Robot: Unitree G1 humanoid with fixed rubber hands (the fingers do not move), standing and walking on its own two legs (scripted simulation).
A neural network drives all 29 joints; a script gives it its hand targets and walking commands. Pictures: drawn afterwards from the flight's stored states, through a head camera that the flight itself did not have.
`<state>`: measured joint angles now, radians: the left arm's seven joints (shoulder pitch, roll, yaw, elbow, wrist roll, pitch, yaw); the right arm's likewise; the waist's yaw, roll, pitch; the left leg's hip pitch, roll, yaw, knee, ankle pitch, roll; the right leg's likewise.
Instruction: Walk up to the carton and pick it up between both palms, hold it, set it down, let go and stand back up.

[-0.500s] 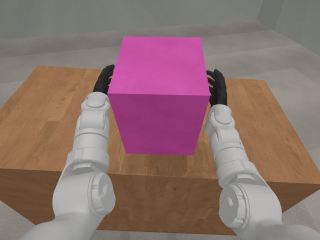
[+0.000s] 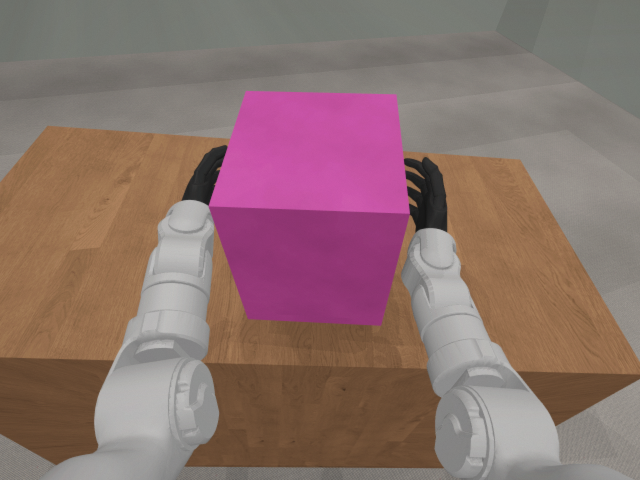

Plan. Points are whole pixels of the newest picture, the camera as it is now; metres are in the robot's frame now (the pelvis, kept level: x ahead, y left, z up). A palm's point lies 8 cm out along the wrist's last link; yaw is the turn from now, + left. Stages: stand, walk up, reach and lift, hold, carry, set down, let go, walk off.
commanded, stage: set down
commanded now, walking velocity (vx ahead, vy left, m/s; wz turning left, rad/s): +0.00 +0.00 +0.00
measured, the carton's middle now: (317, 214) +0.44 -0.05 +0.09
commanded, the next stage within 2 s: none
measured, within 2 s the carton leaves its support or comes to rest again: rests again in 0.96 s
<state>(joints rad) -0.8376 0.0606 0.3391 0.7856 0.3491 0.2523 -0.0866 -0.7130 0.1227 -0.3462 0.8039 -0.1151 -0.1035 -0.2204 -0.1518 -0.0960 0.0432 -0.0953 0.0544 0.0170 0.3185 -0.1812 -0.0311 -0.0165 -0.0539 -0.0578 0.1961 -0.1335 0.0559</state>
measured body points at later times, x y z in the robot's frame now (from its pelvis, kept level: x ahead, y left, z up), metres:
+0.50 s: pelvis -0.01 +0.01 +0.00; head +0.02 +0.04 +0.45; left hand +0.45 +0.11 +0.10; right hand +0.38 -0.17 +0.11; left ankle +0.00 +0.13 -0.75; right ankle -0.02 -0.15 -0.75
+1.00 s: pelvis +0.00 +0.00 +0.00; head +0.05 +0.02 +0.45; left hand +0.46 +0.09 +0.07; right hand +0.37 -0.19 +0.07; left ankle +0.00 +0.13 -0.75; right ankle -0.02 -0.15 -0.75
